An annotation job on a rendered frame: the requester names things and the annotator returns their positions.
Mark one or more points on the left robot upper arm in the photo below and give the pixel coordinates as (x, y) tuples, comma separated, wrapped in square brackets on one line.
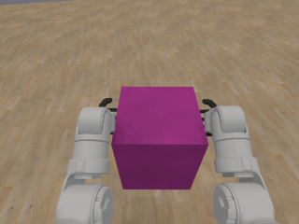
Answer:
[(85, 203)]

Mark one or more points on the right robot forearm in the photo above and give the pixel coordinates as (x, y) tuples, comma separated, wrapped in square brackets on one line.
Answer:
[(230, 134)]

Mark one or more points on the right robot hand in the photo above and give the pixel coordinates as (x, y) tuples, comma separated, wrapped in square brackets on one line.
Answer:
[(203, 111)]

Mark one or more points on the left robot forearm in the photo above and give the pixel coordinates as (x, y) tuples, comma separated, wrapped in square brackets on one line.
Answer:
[(92, 138)]

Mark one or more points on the carton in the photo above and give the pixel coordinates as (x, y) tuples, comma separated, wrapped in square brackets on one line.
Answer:
[(159, 140)]

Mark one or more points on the right robot upper arm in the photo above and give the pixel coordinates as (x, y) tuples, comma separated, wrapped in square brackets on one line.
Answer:
[(242, 203)]

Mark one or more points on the left robot hand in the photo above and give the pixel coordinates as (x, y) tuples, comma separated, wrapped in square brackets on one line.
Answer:
[(108, 101)]

